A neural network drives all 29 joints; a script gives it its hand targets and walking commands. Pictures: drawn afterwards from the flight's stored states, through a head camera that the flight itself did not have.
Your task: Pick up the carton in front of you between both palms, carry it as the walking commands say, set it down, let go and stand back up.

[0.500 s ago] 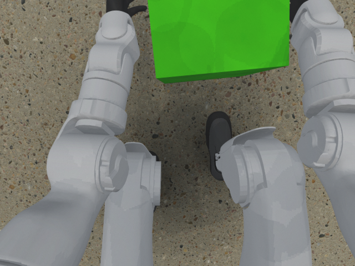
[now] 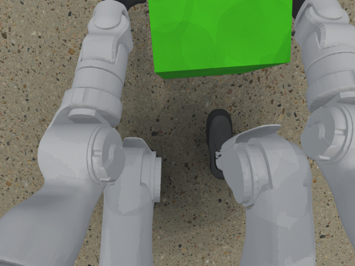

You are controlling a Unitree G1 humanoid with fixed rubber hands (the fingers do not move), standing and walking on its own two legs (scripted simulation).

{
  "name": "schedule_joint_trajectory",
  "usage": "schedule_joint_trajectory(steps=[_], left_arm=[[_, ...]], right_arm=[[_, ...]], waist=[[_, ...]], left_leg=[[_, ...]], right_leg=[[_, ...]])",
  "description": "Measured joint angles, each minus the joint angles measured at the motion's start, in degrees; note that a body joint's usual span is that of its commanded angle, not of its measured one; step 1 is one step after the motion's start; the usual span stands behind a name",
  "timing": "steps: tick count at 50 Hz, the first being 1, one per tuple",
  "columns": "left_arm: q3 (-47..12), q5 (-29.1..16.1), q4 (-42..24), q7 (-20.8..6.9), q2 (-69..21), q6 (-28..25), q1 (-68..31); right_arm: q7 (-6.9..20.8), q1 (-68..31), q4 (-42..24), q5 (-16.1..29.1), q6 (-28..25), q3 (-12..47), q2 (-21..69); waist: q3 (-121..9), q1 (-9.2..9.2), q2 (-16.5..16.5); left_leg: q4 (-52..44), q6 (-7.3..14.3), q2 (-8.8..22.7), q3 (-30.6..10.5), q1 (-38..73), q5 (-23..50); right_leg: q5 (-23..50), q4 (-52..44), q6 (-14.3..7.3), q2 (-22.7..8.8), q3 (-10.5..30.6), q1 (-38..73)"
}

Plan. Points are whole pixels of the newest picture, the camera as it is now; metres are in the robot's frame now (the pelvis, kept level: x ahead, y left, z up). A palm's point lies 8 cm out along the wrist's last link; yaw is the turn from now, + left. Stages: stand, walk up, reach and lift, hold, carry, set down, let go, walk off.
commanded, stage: set down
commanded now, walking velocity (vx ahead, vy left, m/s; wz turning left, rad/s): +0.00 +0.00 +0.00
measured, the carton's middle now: (208, 21) +0.51 -0.12 -0.24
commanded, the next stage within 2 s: let go in 1.34 s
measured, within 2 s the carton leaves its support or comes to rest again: neither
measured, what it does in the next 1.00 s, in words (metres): rises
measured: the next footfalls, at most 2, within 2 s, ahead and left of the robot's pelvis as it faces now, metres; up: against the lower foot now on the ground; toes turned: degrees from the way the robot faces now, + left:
none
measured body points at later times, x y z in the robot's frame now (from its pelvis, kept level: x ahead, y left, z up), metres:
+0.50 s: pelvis +0.01 -0.01 +0.02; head +0.36 -0.07 +0.28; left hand +0.57 +0.05 -0.13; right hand +0.52 -0.32 -0.14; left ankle +0.09 +0.11 -0.34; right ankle +0.17 -0.13 -0.34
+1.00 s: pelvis +0.04 -0.01 +0.15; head +0.36 -0.07 +0.46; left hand +0.57 +0.06 +0.03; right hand +0.51 -0.33 +0.02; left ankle +0.09 +0.11 -0.34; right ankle +0.17 -0.13 -0.34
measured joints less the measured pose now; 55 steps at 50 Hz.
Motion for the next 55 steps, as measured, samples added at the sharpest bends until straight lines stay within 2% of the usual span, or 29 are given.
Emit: schedule_joint_trajectory(steps=[4, 8, 12, 17, 21, 26, 31, 37, 44, 49, 55], left_arm=[[-4.45, -2.07, 0.87, 0.63, 1.28, -1.32, -0.63], [-9.48, -8.34, 1.60, 2.91, 4.63, -2.09, -0.64], [-14.17, -13.99, -0.27, 3.29, 7.62, -2.44, 1.17], [-16.68, -16.70, -5.13, 3.96, 7.62, -2.39, 3.42], [-16.12, -15.85, -9.99, 5.12, 6.78, -1.32, 6.01], [-13.09, -13.44, -15.16, 6.46, 4.98, 1.49, 9.95], [-8.53, -10.50, -13.06, 5.88, 3.48, 3.32, 11.48], [-5.32, -8.32, -9.54, 4.68, 2.90, 2.24, 12.48], [-6.28, -8.56, -14.45, 4.16, 2.39, 1.85, 17.63], [-7.32, -8.80, -19.97, 4.00, 1.57, 2.78, 22.06], [-6.64, -8.00, -20.86, 3.58, 1.17, 3.68, 24.61]], right_arm=[[-1.14, -0.62, 3.04, 0.31, -2.94, -0.15, -1.29], [-3.85, 0.41, 5.93, 4.94, -5.77, 1.00, -3.93], [-4.52, 2.18, 4.50, 10.44, -7.52, 4.23, -6.14], [-3.96, 2.72, 0.92, 14.13, -7.59, 6.62, -7.30], [-3.43, 3.53, -3.36, 14.11, -6.11, 6.75, -6.11], [-3.30, 7.00, -9.71, 11.50, -2.45, 5.76, -4.27], [-2.65, 10.50, -11.22, 8.13, 0.58, 4.66, -2.59], [-1.76, 12.69, -12.62, 6.14, 0.74, 3.50, -1.76], [-1.01, 16.32, -15.49, 4.10, 1.03, 1.69, 0.30], [-0.61, 21.79, -20.89, 3.84, 1.87, 0.54, 1.21], [0.57, 23.72, -22.57, 4.90, 2.93, 1.76, 0.50]], waist=[[1.93, 0.45, -0.50], [4.12, 1.02, -1.25], [5.37, 1.14, -1.28], [4.66, 1.12, -1.42], [2.24, 1.10, -1.60], [-2.36, 1.08, -0.44], [-8.44, 0.75, -0.01], [-14.31, 1.20, -0.85], [-18.31, 1.76, -2.15], [-20.30, 1.99, -2.26], [-22.25, 2.43, -1.84]], left_leg=[[-0.02, -0.28, 0.08, 0.31, 1.06, -0.20], [-0.16, -0.59, 0.35, 0.08, 2.08, -0.70], [0.11, -0.84, 0.40, -0.54, 2.56, -1.41], [0.10, -1.11, 0.49, -0.72, 2.45, -1.83], [-0.53, -0.97, 1.28, -0.54, 2.77, -2.10], [-3.80, 0.01, 2.34, 0.18, 5.18, -2.14], [-10.16, 0.84, 3.10, 0.61, 8.30, -1.33], [-16.45, 1.18, 3.90, 1.00, 10.99, -0.70], [-22.89, 0.95, 4.08, 0.70, 14.06, 0.07], [-28.31, 0.79, 4.31, -0.36, 17.43, 1.20], [-35.70, 1.00, 5.07, -0.74, 23.06, 3.17]], right_leg=[[-0.12, 0.30, 0.04, 0.13, 0.35, 0.71], [-0.33, 0.25, -0.27, 0.32, 0.09, 1.38], [-0.85, 0.40, -0.64, 0.20, -0.56, 1.76], [-1.17, 0.55, -0.89, 0.19, -0.75, 1.39], [-0.93, -0.18, -0.76, 0.98, -0.65, 1.33], [-0.97, -3.22, -0.03, 2.16, 0.11, 3.53], [-1.02, -8.84, 0.66, 3.00, 0.90, 6.73], [-0.96, -14.23, 0.91, 3.85, 1.62, 9.13], [-1.20, -19.51, 0.59, 3.93, 1.77, 12.12], [-0.84, -24.73, 0.28, 3.88, 1.05, 15.96], [0.61, -31.93, 0.32, 4.44, 1.04, 21.90]])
